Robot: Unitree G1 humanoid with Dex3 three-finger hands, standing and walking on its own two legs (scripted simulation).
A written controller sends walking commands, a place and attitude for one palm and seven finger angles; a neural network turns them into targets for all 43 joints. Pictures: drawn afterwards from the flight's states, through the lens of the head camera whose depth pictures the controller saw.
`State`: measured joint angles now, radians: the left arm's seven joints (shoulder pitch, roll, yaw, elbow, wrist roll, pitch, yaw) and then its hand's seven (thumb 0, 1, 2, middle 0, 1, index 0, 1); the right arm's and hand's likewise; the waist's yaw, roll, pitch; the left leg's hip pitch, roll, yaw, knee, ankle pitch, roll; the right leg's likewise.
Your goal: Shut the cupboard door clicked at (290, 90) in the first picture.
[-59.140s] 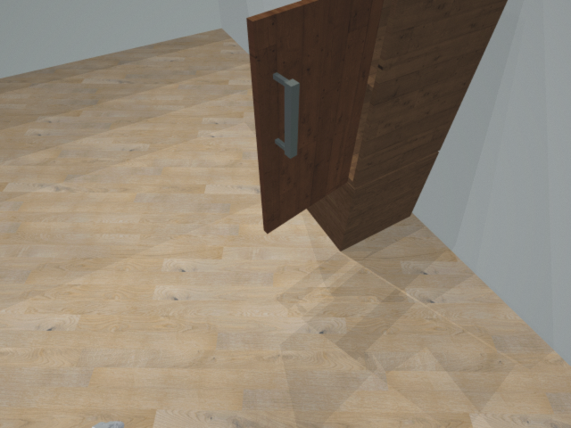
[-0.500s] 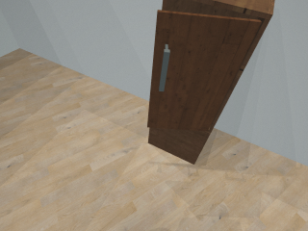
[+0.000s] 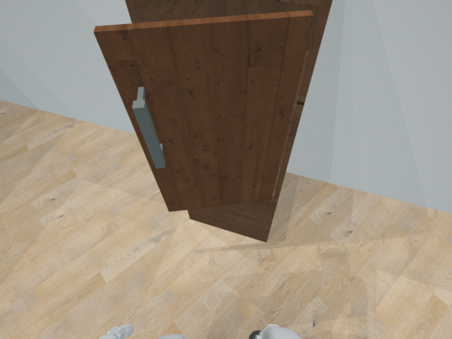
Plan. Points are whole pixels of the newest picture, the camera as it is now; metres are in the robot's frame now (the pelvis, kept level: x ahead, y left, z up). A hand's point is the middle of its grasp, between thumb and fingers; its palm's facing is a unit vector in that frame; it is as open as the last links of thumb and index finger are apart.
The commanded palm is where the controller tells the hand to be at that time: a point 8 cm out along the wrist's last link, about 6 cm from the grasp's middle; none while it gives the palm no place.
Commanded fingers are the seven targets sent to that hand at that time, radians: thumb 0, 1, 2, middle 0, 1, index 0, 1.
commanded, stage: come to a stop and stand still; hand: left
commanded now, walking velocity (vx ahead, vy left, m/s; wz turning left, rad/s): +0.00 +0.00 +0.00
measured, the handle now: (151, 130) +0.48 +0.16 +0.07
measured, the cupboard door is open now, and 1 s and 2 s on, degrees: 25 25 25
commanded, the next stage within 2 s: look again from close up in 1.06 s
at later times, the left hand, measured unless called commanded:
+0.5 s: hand out of the picture +0.09 +0.20 -0.17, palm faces +0.11 -0.97 -0.21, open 7.4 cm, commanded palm none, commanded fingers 0.00 0.90 0.90 -0.20 -0.30 -0.20 -0.30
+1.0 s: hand out of the picture +0.07 +0.17 -0.16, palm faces +0.04 -0.98 -0.19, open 7.3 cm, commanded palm none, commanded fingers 0.00 0.90 0.90 -0.20 -0.30 -0.20 -0.30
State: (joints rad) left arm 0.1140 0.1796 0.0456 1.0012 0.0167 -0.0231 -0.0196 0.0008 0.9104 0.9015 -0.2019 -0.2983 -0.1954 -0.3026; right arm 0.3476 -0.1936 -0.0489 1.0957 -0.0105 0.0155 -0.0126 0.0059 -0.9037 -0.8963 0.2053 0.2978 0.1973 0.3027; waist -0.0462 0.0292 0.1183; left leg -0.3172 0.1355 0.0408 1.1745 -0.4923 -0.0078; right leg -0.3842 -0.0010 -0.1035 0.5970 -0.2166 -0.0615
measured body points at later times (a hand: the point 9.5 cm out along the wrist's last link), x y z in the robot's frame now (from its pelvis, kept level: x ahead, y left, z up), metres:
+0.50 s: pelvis +0.07 +0.01 +0.01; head +0.11 +0.03 +0.45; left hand +0.08 +0.25 -0.16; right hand +0.18 -0.22 -0.14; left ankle +0.07 +0.12 -0.73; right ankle +0.07 -0.09 -0.72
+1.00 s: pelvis +0.03 -0.01 +0.01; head +0.02 -0.01 +0.46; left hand +0.06 +0.22 -0.14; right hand +0.02 -0.26 -0.14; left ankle +0.07 +0.12 -0.72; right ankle -0.01 -0.15 -0.73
